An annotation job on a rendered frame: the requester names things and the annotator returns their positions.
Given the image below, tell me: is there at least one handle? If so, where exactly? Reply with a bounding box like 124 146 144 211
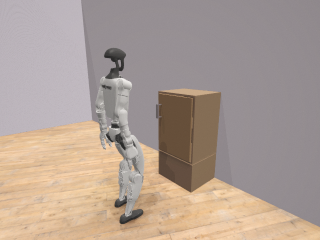
156 104 162 119

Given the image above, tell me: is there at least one right robot hand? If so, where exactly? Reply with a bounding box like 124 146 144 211
125 145 140 169

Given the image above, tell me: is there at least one left robot hand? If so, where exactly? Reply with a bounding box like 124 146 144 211
99 130 112 150

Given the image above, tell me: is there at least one robot right shin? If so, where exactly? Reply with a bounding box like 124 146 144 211
125 174 144 216

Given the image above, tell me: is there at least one robot right upper arm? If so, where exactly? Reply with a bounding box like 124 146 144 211
114 78 132 119

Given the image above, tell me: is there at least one robot right forearm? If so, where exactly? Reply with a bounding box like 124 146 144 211
117 109 133 148

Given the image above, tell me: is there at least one robot left shin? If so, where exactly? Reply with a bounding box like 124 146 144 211
118 162 132 200

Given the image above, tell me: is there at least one cupboard door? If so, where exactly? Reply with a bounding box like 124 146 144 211
158 93 193 162

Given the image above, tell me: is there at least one robot shin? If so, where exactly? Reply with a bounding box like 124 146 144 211
125 174 144 216
118 162 132 200

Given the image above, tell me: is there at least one robot left upper arm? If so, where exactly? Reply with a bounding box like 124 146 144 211
95 76 106 110

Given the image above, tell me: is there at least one robot left forearm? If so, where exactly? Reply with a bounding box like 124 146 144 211
95 107 108 132

